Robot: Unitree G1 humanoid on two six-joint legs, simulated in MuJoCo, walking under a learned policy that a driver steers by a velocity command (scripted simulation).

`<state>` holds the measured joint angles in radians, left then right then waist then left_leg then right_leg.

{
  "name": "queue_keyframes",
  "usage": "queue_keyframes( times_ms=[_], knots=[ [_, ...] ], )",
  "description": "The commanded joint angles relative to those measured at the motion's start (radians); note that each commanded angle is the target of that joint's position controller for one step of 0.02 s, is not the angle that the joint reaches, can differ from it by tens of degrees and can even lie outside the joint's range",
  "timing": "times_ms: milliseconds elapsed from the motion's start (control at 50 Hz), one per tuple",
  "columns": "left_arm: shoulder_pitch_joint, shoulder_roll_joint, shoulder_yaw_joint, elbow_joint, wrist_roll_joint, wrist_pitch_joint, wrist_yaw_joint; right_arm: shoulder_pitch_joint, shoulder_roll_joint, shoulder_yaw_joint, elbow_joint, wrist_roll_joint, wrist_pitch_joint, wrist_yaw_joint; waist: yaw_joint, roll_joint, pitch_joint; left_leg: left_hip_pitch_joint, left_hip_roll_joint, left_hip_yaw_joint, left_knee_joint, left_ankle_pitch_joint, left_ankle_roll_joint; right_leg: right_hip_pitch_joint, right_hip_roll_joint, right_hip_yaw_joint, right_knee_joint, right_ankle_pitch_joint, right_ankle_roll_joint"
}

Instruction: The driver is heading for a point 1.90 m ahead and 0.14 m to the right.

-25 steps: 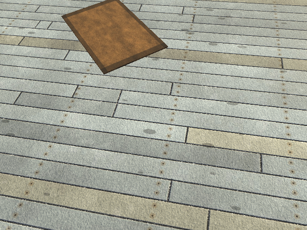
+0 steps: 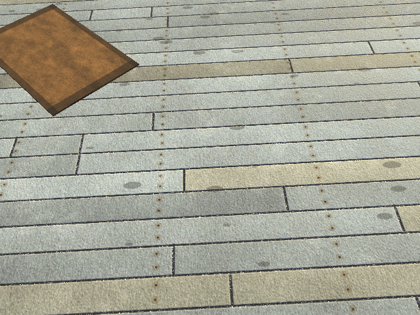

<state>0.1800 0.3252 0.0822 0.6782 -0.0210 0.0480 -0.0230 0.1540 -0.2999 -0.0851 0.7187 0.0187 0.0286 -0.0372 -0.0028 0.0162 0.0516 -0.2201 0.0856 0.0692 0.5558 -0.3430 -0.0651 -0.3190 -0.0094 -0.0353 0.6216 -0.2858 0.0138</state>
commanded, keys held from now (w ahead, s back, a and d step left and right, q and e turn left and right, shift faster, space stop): e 0.30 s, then no key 0.50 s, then w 0.20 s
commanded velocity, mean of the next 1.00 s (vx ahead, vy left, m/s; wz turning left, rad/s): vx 0.03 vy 0.00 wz -0.29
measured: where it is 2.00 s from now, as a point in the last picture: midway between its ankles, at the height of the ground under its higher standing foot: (280, 314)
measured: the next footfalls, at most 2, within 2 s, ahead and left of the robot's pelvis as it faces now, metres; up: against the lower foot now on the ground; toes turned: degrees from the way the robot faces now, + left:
left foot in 0.50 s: +0.08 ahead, +0.12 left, +0.00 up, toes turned -19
right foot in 0.76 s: -0.01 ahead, -0.13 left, +0.00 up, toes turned -12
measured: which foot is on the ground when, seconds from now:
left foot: down 0.00-0.00, up 0.02-0.48, down 0.50-1.00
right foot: down 0.00-0.52, up 0.54-0.74, down 0.76-1.00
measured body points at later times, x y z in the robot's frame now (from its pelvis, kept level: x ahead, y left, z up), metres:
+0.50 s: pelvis +0.00 +0.00 +0.01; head +0.03 -0.01 +0.46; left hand +0.23 +0.23 -0.08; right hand +0.08 -0.31 -0.09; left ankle +0.04 +0.13 -0.73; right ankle +0.00 -0.10 -0.73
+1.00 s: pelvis +0.03 +0.00 +0.00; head +0.03 -0.01 +0.45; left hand +0.18 +0.23 -0.12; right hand +0.07 -0.30 -0.11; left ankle +0.04 +0.11 -0.72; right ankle -0.04 -0.13 -0.73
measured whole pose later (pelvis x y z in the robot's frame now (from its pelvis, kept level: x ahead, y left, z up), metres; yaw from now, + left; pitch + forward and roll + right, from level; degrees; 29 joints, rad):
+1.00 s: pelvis +0.03 +0.00 +0.00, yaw -16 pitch -1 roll +0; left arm 0.32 0.26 0.03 0.75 -0.01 0.00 0.02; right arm 0.22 -0.28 -0.03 0.80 0.02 -0.05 0.00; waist 0.01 0.00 0.00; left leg -0.26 -0.01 -0.01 0.65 -0.43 0.04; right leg -0.19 0.01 0.08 0.58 -0.37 0.02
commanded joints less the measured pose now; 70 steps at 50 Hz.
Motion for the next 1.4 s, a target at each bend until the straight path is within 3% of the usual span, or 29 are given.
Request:
queue_keyframes(
  times_ms=[20, 40, 60, 100, 260, 420, 480, 500, 520, 540, 560, 580, 620, 700, 760, 780, 820, 860, 920, 980, 1040, 1060, 1080, 1100, 1160, 1220, 1260, 1340, 1400],
  knots=[
    [0.101, 0.253, 0.071, -0.076, 0.011, -0.008, 0.026, 0.039, -0.062, -0.011, -0.057, -0.052, -0.022, 0.010, 0.003, -0.297, -0.143, -0.297, -0.002, 0.054, 0.399, -0.161, 0.006, 0.365, -0.255, 0.412, -0.225, 0.666, -0.170],
    [0.127, 0.249, 0.058, -0.093, 0.048, -0.029, 0.011, -0.075, -0.078, -0.012, -0.099, -0.044, -0.026, 0.001, 0.075, -0.292, -0.190, -0.400, -0.104, -0.100, 0.593, -0.387, -0.009, 0.295, -0.390, 0.613, -0.266, 0.711, -0.367],
    [0.103, 0.217, 0.048, -0.096, 0.052, -0.051, 0.003, -0.091, -0.118, -0.023, -0.096, -0.023, -0.023, -0.003, 0.072, -0.171, -0.162, -0.423, -0.078, -0.152, 0.683, -0.344, -0.001, 0.279, -0.353, 0.547, -0.279, 0.623, -0.368],
    [0.020, 0.172, 0.036, -0.095, 0.020, -0.062, 0.015, -0.066, -0.129, -0.033, -0.065, -0.021, -0.016, -0.015, 0.027, -0.087, -0.111, -0.430, -0.046, -0.165, 0.637, -0.179, 0.011, 0.238, -0.250, 0.425, -0.275, 0.430, -0.264],
    [0.001, 0.160, 0.028, -0.113, 0.011, -0.038, 0.053, -0.064, -0.089, -0.023, -0.057, -0.019, -0.023, -0.008, 0.020, -0.134, -0.120, -0.335, -0.093, -0.172, 0.360, -0.002, -0.033, 0.206, -0.164, 0.417, -0.297, 0.254, -0.239],
    [-0.027, 0.146, 0.020, -0.115, 0.021, -0.017, 0.040, -0.050, -0.094, -0.016, -0.054, -0.009, -0.048, 0.020, 0.040, -0.166, -0.119, -0.154, -0.098, -0.149, 0.133, -0.023, -0.011, 0.132, -0.155, 0.497, -0.254, 0.230, -0.239],
    [-0.059, 0.119, 0.004, -0.109, 0.008, -0.012, 0.039, 0.008, -0.075, -0.010, -0.038, -0.014, -0.064, 0.034, -0.009, -0.148, -0.122, -0.004, -0.097, -0.126, -0.137, 0.148, 0.027, 0.109, -0.116, 0.492, -0.202, 0.275, -0.193],
    [-0.028, 0.096, -0.004, -0.098, 0.012, -0.016, 0.040, 0.015, -0.093, -0.010, -0.041, -0.029, -0.068, 0.035, -0.006, -0.110, -0.125, 0.078, -0.044, -0.170, -0.203, 0.266, 0.051, 0.070, -0.084, 0.468, -0.180, 0.208, -0.145],
    [0.016, 0.061, -0.016, -0.092, 0.033, -0.023, 0.039, 0.020, -0.150, -0.015, -0.055, -0.046, -0.067, 0.030, 0.027, 0.040, -0.147, 0.145, 0.112, -0.319, -0.235, 0.418, 0.109, 0.014, -0.002, 0.364, -0.051, 0.034, -0.084],
    [0.033, 0.064, -0.010, -0.103, 0.024, -0.028, 0.040, -0.029, -0.166, -0.011, -0.042, -0.063, -0.064, 0.030, 0.083, 0.202, -0.098, 0.052, 0.205, -0.438, -0.240, 0.466, 0.246, -0.029, 0.096, 0.229, -0.008, -0.169, -0.034],
    [0.021, 0.110, -0.001, -0.090, 0.038, -0.030, 0.045, -0.069, -0.106, 0.004, -0.062, -0.054, -0.068, 0.031, 0.054, 0.182, -0.095, 0.013, 0.224, -0.456, -0.262, 0.406, 0.299, 0.005, 0.060, 0.205, 0.062, -0.220, 0.009],
    [-0.006, 0.131, 0.010, -0.087, 0.031, -0.029, 0.046, -0.070, -0.097, 0.009, -0.060, -0.048, -0.069, 0.030, 0.033, 0.165, -0.087, 0.028, 0.199, -0.433, -0.263, 0.363, 0.287, -0.013, 0.058, 0.192, 0.110, -0.212, 0.025],
    [-0.022, 0.106, 0.010, -0.079, 0.030, -0.018, 0.048, -0.066, -0.123, 0.007, -0.048, -0.028, -0.069, 0.023, 0.016, 0.151, -0.075, 0.065, 0.175, -0.401, -0.242, 0.353, 0.264, -0.058, 0.028, 0.181, 0.161, -0.209, 0.059],
    [0.007, 0.022, -0.014, -0.040, 0.017, -0.021, 0.039, -0.060, -0.104, 0.019, -0.027, -0.022, -0.049, 0.025, 0.020, 0.133, -0.093, 0.068, 0.089, -0.278, -0.166, 0.508, 0.222, 0.059, 0.013, 0.098, -0.065, -0.066, 0.069],
    [0.000, 0.083, -0.006, -0.038, 0.032, -0.019, 0.042, 0.012, -0.084, 0.032, -0.004, -0.031, -0.058, 0.037, -0.004, 0.061, -0.124, 0.025, 0.033, -0.237, -0.139, 0.377, 0.131, 0.230, -0.040, 0.160, -0.216, 0.329, 0.029],
    [-0.003, 0.129, 0.006, -0.025, 0.029, -0.016, 0.043, 0.049, -0.090, 0.030, 0.001, -0.035, -0.066, 0.043, -0.046, -0.038, -0.120, 0.020, -0.023, -0.180, -0.147, 0.269, 0.096, 0.202, -0.041, 0.161, -0.148, 0.303, -0.014],
    [0.016, 0.057, -0.011, -0.014, 0.035, -0.020, 0.036, -0.011, -0.080, 0.037, 0.008, -0.035, -0.065, 0.042, 0.000, -0.030, -0.116, 0.042, -0.059, -0.126, -0.112, 0.112, 0.062, 0.148, -0.030, 0.164, -0.179, 0.107, -0.043],
    [0.032, 0.079, -0.006, 0.001, 0.030, -0.025, 0.040, -0.026, -0.070, 0.039, 0.006, -0.024, -0.052, 0.032, 0.005, -0.074, -0.051, -0.024, -0.094, -0.093, -0.060, -0.114, 0.077, 0.083, -0.016, 0.179, -0.209, -0.211, -0.067],
    [0.121, 0.114, -0.002, 0.015, 0.025, -0.051, 0.042, -0.041, -0.047, 0.040, -0.010, -0.003, -0.072, 0.029, 0.032, -0.197, 0.059, -0.179, -0.131, -0.035, 0.103, -0.164, 0.083, 0.040, -0.138, 0.394, -0.350, -0.522, -0.155],
    [0.122, 0.127, -0.002, 0.017, 0.010, -0.071, 0.044, -0.037, -0.044, 0.035, -0.014, 0.012, -0.116, 0.045, 0.015, -0.231, 0.099, -0.203, -0.097, -0.061, 0.127, -0.120, 0.128, 0.040, -0.231, 0.523, -0.402, -0.477, -0.210],
    [0.002, 0.072, -0.020, -0.029, 0.008, -0.075, 0.042, 0.153, -0.078, 0.016, 0.070, 0.006, -0.135, 0.059, -0.084, -0.138, 0.031, 0.140, -0.067, -0.120, -0.094, 0.012, 0.170, -0.107, -0.106, 0.303, -0.241, -0.242, -0.109],
    [-0.038, 0.010, -0.036, -0.065, 0.010, -0.089, 0.044, 0.247, -0.152, -0.004, 0.099, 0.002, -0.137, 0.061, -0.101, 0.062, 0.012, 0.238, 0.052, -0.351, -0.209, -0.129, 0.228, -0.216, 0.016, 0.130, 0.009, -0.147, -0.042],
    [-0.037, 0.029, -0.031, -0.101, 0.000, -0.109, 0.051, 0.304, -0.227, -0.023, 0.103, -0.003, -0.138, 0.070, -0.114, 0.260, 0.002, 0.331, 0.237, -0.686, -0.341, -0.152, 0.346, -0.368, 0.061, 0.072, 0.245, -0.203, -0.007],
    [-0.038, 0.084, -0.013, -0.099, -0.017, -0.122, 0.052, 0.307, -0.177, -0.009, 0.101, -0.012, -0.140, 0.067, -0.111, 0.198, 0.036, 0.363, 0.294, -0.758, -0.355, -0.104, 0.392, -0.502, 0.028, 0.126, 0.430, -0.310, -0.012],
    [-0.030, 0.049, -0.017, -0.078, -0.009, -0.142, 0.027, 0.267, -0.122, 0.009, 0.084, -0.013, -0.130, 0.051, -0.073, 0.059, 0.038, 0.405, 0.223, -0.537, -0.349, 0.048, 0.322, -0.607, -0.064, 0.116, 0.502, -0.111, -0.053],
    [-0.082, 0.003, -0.032, -0.096, 0.002, -0.143, -0.008, 0.244, -0.093, 0.023, 0.079, -0.011, -0.106, 0.041, -0.068, 0.089, 0.039, 0.291, 0.138, -0.327, -0.397, 0.249, 0.276, -0.468, -0.073, 0.047, 0.295, 0.005, -0.024],
    [-0.123, -0.039, -0.049, -0.111, 0.006, -0.145, -0.021, 0.234, -0.126, 0.019, 0.074, -0.006, -0.099, 0.031, -0.072, 0.084, 0.029, 0.197, 0.100, -0.231, -0.409, 0.290, 0.261, -0.333, -0.049, 0.012, 0.137, 0.113, -0.004],
    [-0.176, 0.017, -0.038, -0.137, -0.007, -0.141, -0.028, 0.265, -0.183, 0.001, 0.087, 0.008, -0.097, 0.030, -0.067, 0.103, 0.051, 0.134, 0.148, -0.213, -0.426, 0.299, 0.240, -0.173, -0.018, 0.010, -0.026, 0.241, -0.017],
    [-0.091, 0.073, -0.011, -0.121, -0.002, -0.137, -0.017, 0.246, -0.195, -0.005, 0.089, 0.011, -0.093, 0.031, 0.015, 0.094, 0.001, 0.183, 0.154, -0.165, -0.288, 0.593, 0.199, -0.030, 0.012, 0.000, -0.081, 0.229, -0.075]
  ],
)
